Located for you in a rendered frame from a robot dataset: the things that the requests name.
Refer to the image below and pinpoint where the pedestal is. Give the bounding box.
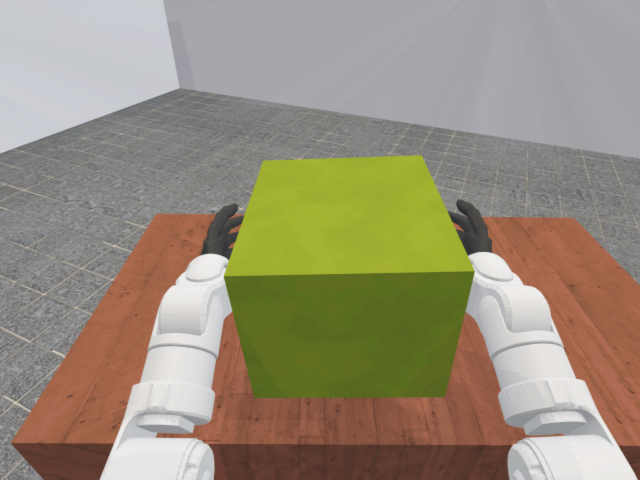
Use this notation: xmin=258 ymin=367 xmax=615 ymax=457
xmin=11 ymin=214 xmax=640 ymax=480

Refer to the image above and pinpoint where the right robot upper arm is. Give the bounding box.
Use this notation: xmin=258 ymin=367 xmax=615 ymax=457
xmin=508 ymin=435 xmax=635 ymax=480

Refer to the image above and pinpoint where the robot right forearm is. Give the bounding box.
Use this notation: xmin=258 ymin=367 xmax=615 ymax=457
xmin=465 ymin=252 xmax=638 ymax=480

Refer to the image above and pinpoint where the carton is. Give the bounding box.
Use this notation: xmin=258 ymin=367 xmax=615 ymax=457
xmin=224 ymin=155 xmax=475 ymax=398

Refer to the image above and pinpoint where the left robot upper arm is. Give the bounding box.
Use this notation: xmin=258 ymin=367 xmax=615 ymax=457
xmin=103 ymin=437 xmax=214 ymax=480

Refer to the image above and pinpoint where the robot left hand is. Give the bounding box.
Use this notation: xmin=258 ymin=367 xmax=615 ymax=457
xmin=200 ymin=203 xmax=244 ymax=260

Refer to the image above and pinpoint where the robot right hand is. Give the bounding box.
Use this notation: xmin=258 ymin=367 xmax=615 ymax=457
xmin=448 ymin=199 xmax=493 ymax=256

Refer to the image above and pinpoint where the robot left forearm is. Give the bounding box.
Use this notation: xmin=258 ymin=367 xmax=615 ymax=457
xmin=100 ymin=254 xmax=232 ymax=480

